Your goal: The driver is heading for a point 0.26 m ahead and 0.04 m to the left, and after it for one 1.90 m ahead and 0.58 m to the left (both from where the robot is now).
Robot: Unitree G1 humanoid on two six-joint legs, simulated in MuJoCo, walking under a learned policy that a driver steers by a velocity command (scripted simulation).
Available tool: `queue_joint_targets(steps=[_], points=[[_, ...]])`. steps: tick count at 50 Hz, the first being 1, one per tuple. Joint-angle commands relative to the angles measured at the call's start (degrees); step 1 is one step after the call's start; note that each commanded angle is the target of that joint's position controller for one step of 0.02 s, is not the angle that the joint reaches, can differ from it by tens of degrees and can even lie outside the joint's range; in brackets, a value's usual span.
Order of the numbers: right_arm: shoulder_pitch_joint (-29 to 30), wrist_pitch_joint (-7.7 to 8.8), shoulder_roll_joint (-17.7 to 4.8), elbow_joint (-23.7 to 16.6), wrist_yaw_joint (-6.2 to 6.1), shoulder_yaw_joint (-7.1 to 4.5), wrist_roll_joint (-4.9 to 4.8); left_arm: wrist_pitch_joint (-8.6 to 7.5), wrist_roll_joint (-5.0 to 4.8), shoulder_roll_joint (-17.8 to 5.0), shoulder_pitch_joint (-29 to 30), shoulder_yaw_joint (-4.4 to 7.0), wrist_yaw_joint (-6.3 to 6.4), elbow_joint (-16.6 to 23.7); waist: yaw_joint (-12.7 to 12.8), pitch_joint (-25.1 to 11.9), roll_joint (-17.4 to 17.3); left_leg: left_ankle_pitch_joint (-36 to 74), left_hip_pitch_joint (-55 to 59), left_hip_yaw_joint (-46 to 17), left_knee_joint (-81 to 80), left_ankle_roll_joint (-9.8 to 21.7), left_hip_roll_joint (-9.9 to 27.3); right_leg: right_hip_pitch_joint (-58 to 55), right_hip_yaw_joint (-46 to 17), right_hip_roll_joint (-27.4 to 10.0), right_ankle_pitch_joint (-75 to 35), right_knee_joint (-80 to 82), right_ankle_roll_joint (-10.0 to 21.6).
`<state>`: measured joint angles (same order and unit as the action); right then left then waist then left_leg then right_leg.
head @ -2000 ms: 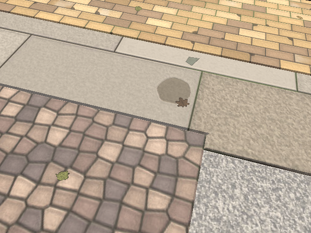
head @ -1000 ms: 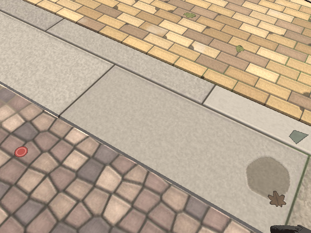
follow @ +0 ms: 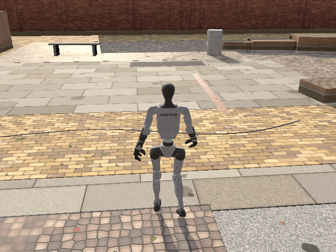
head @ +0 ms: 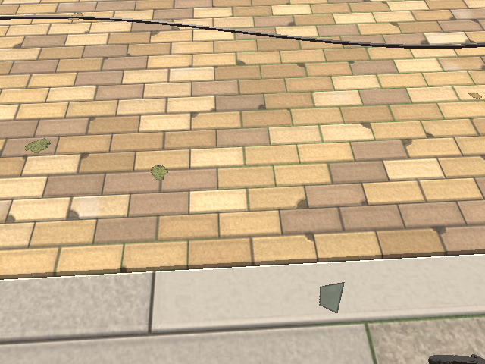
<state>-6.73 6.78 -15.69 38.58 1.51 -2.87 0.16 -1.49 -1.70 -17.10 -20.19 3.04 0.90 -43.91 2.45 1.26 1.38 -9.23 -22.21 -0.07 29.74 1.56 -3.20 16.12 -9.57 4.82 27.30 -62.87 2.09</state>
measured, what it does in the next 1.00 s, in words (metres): walks ahead, turning left: right foot, then left foot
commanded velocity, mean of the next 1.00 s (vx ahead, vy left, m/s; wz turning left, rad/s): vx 0.50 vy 0.00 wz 0.35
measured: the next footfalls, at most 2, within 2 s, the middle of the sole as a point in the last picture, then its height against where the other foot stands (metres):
right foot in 0.36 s outside the picture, level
left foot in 0.88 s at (201, 333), level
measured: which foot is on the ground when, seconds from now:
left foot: down 0.00-0.38, up 0.40-0.86, down 0.88-1.00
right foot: up 0.00-0.34, down 0.36-0.90, up 0.92-1.00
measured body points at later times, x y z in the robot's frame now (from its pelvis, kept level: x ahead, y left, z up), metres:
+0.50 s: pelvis +0.25 -0.05 +0.01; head +0.27 -0.06 +0.46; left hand +0.38 +0.23 -0.07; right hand +0.34 -0.32 -0.12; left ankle +0.16 +0.10 -0.65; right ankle +0.30 -0.14 -0.73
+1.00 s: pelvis +0.49 +0.07 +0.00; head +0.52 +0.09 +0.45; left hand +0.44 +0.36 -0.12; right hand +0.75 -0.10 -0.09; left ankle +0.52 +0.16 -0.73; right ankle +0.44 -0.13 -0.63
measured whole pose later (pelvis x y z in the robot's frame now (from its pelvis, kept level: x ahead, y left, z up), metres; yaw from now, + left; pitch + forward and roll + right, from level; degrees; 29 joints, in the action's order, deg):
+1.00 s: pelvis +0.49 +0.07 +0.00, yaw +27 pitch +1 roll -1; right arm -10.6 2.0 -17.4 35.8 2.2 -3.7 -1.0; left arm -5.6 -0.8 -17.6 -13.9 3.0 -0.2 -45.6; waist 1.1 4.3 0.0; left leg -10.4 -23.1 0.7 32.4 5.3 -4.4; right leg 20.1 -1.1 -3.2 23.7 -68.5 -0.4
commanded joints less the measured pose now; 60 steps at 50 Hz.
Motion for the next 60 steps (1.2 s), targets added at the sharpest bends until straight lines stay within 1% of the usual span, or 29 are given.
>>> queue_joint_targets(steps=[1, 2, 4, 7, 9, 13, 15, 17, 18, 19, 20, 21, 22, 23, 25, 30, 35, 39, 41, 43, 44, 45, 46, 47, 48, 49, 51, 55, 60], points=[[-7.57, -0.40, -6.04, -0.43, -0.18, -1.94, 0.20, -1.54, 0.92, -7.31, 5.21, 1.64, -0.05, 6.02, -5.11, -0.98, -3.34, -5.38, 21.56, -24.98, -15.59, 10.45, 18.59, 25.03, 0.36, -6.88, -6.60, -6.93, -1.15], [-7.15, -0.27, -5.47, -0.10, -0.31, -1.58, 0.64, -1.67, 0.83, -6.17, 5.12, 1.52, -0.43, 6.21, -3.75, -0.66, -4.89, -1.03, 18.65, -21.27, -16.79, 10.02, 16.89, 22.49, 0.95, -8.33, -8.06, -4.42, -1.01], [-7.82, -0.10, -5.34, 0.98, -0.16, -1.43, -0.12, -1.85, 1.18, -3.81, 4.74, 0.88, -0.77, 6.33, -2.67, -1.17, -7.00, 4.93, 16.46, -18.32, -18.46, 11.23, 15.17, 20.38, 3.87, -9.31, -8.12, 0.90, -1.52], [-8.82, -0.58, -8.42, 1.86, -0.53, -2.19, -1.18, -2.62, 2.11, -1.55, 9.96, -0.36, -1.11, 8.14, -3.53, -0.25, -6.25, 8.89, 14.22, -15.29, -20.47, 12.68, 14.61, 19.48, 6.17, -9.71, -11.90, 12.95, -2.96], [-9.76, -1.20, -10.01, 2.41, -0.93, -2.65, -1.41, -3.29, 1.90, -0.98, 13.92, -0.86, -1.59, 8.71, -4.69, 0.09, -5.86, 9.13, 12.10, -12.46, -20.56, 11.64, 13.09, 15.53, 6.95, -8.40, -19.04, 21.99, -3.59], [-14.35, -2.28, -10.98, 4.14, -1.29, -2.89, -1.95, -4.19, 1.11, -2.90, 19.43, -0.40, -2.37, 9.83, -6.12, -0.21, -6.44, 8.11, 12.24, -13.26, -18.36, 9.94, 13.72, 9.11, 6.85, -5.74, -26.38, 30.75, -4.12], [-14.89, -2.76, -11.23, 4.43, -1.60, -2.99, -2.14, -4.65, 0.86, -4.50, 19.29, 0.28, -2.50, 10.02, -4.77, -0.48, -7.12, 5.10, 13.12, -15.65, -16.19, 8.48, 14.77, 5.41, 6.06, -5.68, -25.34, 33.97, -3.02], [-14.67, -3.16, -10.14, 4.44, -1.84, -2.62, -1.85, -4.84, 0.96, -6.45, 13.54, 1.51, -2.06, 8.18, -1.08, -2.71, -6.95, 6.17, 11.12, -15.05, -10.37, 6.21, 12.83, -4.94, 6.93, -5.56, -23.70, 37.25, -1.05], [-14.27, -3.06, -7.69, 3.93, -1.77, -1.75, -1.35, -4.91, 1.56, -8.74, 7.20, 2.54, -1.46, 7.08, 2.24, -6.78, -5.41, 5.51, 7.14, -12.70, -0.77, 4.14, 9.40, -14.89, 4.09, -9.41, -22.28, 37.54, 1.03], [-14.81, -2.91, -3.00, 2.25, -1.89, -0.19, 0.35, -4.51, 2.17, -12.91, -2.10, 3.54, -0.79, 6.06, 5.26, -15.31, 4.64, -11.08, -2.37, -7.48, 17.97, 1.37, 4.38, -28.92, -7.72, -21.47, -21.02, 36.98, 4.32], [-20.59, -2.32, -2.12, 0.44, -2.06, 0.09, -2.02, -3.68, 2.52, -14.83, -3.15, 3.97, -1.33, 4.84, 1.99, -18.41, 19.67, -25.75, -18.07, -5.17, 32.67, -0.05, 0.94, -35.29, -30.32, -29.94, -4.34, 44.44, 11.67], [-18.58, -2.54, -7.86, 1.88, -2.32, -1.36, -2.99, -3.75, 1.84, -9.59, -0.43, 2.77, -1.65, 5.31, 2.65, -11.48, 10.67, -22.03, -22.27, -8.24, 39.14, -0.44, 4.34, -29.57, -28.81, -27.63, 3.02, 47.15, 10.74], [-14.72, -2.84, -9.19, 1.34, -2.17, -1.97, -2.89, -3.84, 1.53, -6.74, 2.07, 1.92, -1.67, 5.36, 2.30, -6.10, 7.64, -17.03, -23.35, -7.65, 40.03, -0.33, 5.87, -24.34, -20.20, -25.42, -0.54, 47.47, 8.95], [-13.85, -3.29, -8.25, 1.70, -2.20, -1.98, -2.42, -4.02, 1.87, -5.05, 5.26, 1.33, -1.85, 5.34, 0.57, -3.86, 4.51, -12.82, -21.12, -7.15, 39.08, -0.87, 7.61, -19.33, -14.20, -22.83, -7.54, 48.74, 8.04], [-12.74, -4.16, -6.64, 1.24, -1.77, -2.13, -1.91, -4.32, 2.48, -3.40, 8.54, 1.06, -1.80, 4.61, -1.60, -0.99, 5.80, -8.06, -17.76, -6.79, 36.23, -1.50, 9.98, -12.93, -5.52, -19.93, -16.83, 51.41, 7.47], [-8.29, -5.20, -4.04, -1.43, -1.15, -1.57, -1.51, -5.33, 2.33, -5.53, 7.96, 2.22, -1.20, 1.89, -1.92, 0.82, 2.30, 0.39, -19.44, -6.31, 28.89, -3.06, 10.72, -11.36, 5.02, -19.87, -29.02, 54.88, 9.01], [0.24, -4.61, -2.75, -4.50, 0.62, -0.54, -1.44, -4.48, 1.82, -8.27, 5.87, 2.85, -0.66, -0.10, 1.04, 2.97, 0.79, 10.82, -16.74, -1.91, 13.83, -1.80, 9.64, -13.05, 13.72, -19.15, -31.95, 55.34, 7.67], [5.74, -4.72, -3.39, -7.80, 1.87, -0.52, -1.57, -3.16, 0.70, -10.16, 2.77, 3.46, -0.62, -2.03, 2.09, 4.42, 0.78, 7.12, -16.99, 1.04, 7.81, 0.78, 8.40, -19.46, 16.97, -21.01, -36.79, 52.45, 6.14], [4.93, -4.96, -4.88, -8.66, 2.18, -1.23, -1.41, -2.40, 0.32, -11.71, 2.89, 3.89, -0.38, -2.17, 0.29, 2.37, 2.40, 1.77, -12.28, 3.98, 6.60, 2.96, 5.48, -21.70, 19.09, -21.15, -52.67, 46.61, 4.88], [-4.38, -5.46, -8.38, -6.96, 1.84, -3.27, -1.29, -1.54, -0.12, -13.16, 3.55, 4.27, 0.10, -1.86, -5.77, -3.93, 3.37, -1.36, 1.53, 6.84, 4.90, 5.99, 0.65, -20.43, 21.41, -19.86, -67.87, 31.48, 3.24], [-14.15, -5.91, -11.66, -4.36, 0.94, -5.21, -1.48, -1.54, 0.07, -12.00, 3.51, 3.71, 0.36, -1.54, -10.79, -8.92, 1.45, 1.66, 17.23, 4.94, 1.94, 8.28, -0.53, -12.16, 22.41, -17.73, -62.44, 18.03, 1.17], [-18.51, -6.44, -17.23, -3.27, -0.39, -6.50, -1.87, -2.10, 2.59, -5.76, 0.50, 1.74, 0.08, 0.39, -9.15, -13.41, -11.09, 1.45, 35.87, -16.08, 0.94, 13.88, 12.30, 8.60, 22.41, -12.09, -23.15, -1.96, -1.87], [-16.61, -5.36, -19.03, -5.73, 0.03, -6.03, -1.62, -4.14, 2.48, -3.56, -0.35, 0.28, -0.71, 3.04, -6.17, -22.70, -16.18, -9.99, 45.88, -48.04, -9.50, 24.09, 23.09, 24.17, 9.74, -1.91, 7.95, -16.33, -3.55], [-16.27, -4.49, -13.75, -5.55, 0.54, -4.60, -1.29, -5.54, 0.30, -9.26, 6.74, 1.73, -1.44, 4.06, -9.72, -19.15, -8.00, -11.89, 43.59, -43.54, -12.99, 20.48, 21.81, 30.07, 3.41, -5.49, 3.69, -17.69, -2.64], [-14.38, -3.86, -11.97, -5.08, 0.54, -4.00, -1.07, -6.36, -0.63, -9.04, 9.43, 1.50, -1.69, 5.33, -8.36, -11.37, -6.70, -8.74, 35.83, -35.11, -13.32, 18.19, 19.61, 31.13, 4.45, -7.61, -1.47, -13.91, -1.56], [-10.56, -3.60, -10.73, -5.25, 0.43, -3.61, -1.13, -6.60, 0.47, -8.01, 9.26, 1.33, -1.17, 4.58, -5.40, -7.08, -1.71, -2.72, 27.23, -28.87, -13.45, 16.17, 16.83, 28.00, 4.58, -9.99, -5.40, -8.66, -1.68], [-6.22, -3.42, -8.48, -6.61, 0.01, -2.76, -0.18, -5.54, 2.03, -8.51, 7.38, 1.89, -0.92, 3.78, -1.81, -4.48, -3.64, 7.51, 17.02, -22.68, -15.32, 15.09, 13.67, 20.83, 4.26, -11.94, -9.55, -2.75, -2.70], [-6.06, -3.47, -10.87, -5.36, -1.47, -3.50, -0.11, -3.61, 3.14, -5.72, 8.96, 1.28, -0.24, 4.38, -0.71, -2.72, -3.25, 33.49, 7.79, -13.82, -13.84, 14.70, 10.68, 16.72, 7.10, -9.12, -14.08, 6.85, -6.75], [-9.56, -5.98, -11.51, -3.15, -3.17, -3.94, -1.20, -3.32, 2.21, -3.72, 17.79, 0.22, -1.16, 6.46, -4.38, -5.06, -6.73, 26.02, 6.38, -12.80, -9.48, 9.02, 6.87, 9.43, 7.39, -3.40, -30.36, 26.21, -6.91]])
